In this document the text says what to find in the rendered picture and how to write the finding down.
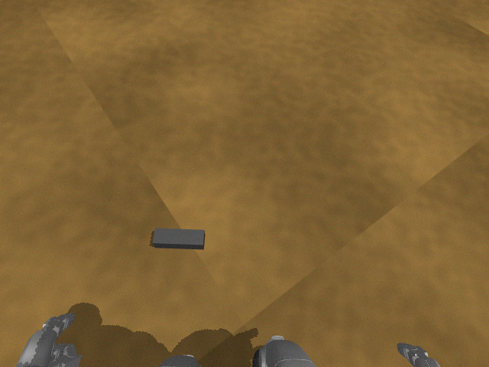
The carton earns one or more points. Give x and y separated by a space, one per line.
179 238

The right robot hand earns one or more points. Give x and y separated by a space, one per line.
417 356

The left robot hand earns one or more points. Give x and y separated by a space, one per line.
41 349

